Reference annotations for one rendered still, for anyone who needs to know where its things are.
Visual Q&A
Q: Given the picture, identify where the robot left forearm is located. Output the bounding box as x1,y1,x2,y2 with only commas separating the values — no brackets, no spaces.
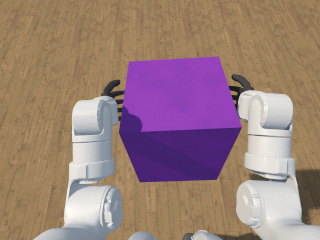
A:
64,96,119,223

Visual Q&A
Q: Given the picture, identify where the robot right forearm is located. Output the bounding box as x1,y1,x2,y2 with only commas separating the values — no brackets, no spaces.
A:
237,90,302,216

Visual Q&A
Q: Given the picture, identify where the right robot shin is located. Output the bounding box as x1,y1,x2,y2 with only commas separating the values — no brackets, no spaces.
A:
194,230,208,235

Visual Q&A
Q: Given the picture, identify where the robot right hand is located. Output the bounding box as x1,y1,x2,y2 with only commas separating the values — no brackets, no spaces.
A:
228,74,254,119

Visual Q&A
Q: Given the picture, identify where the robot right upper arm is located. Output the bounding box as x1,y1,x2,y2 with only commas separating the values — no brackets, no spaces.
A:
236,180,320,240

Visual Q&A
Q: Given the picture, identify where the robot left upper arm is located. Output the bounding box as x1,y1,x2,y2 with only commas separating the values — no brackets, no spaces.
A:
33,185,123,240

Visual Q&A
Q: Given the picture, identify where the robot left hand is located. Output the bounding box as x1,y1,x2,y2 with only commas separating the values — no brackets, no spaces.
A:
101,79,125,121

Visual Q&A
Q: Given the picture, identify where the carton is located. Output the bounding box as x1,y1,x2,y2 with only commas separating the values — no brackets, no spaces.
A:
119,56,242,183

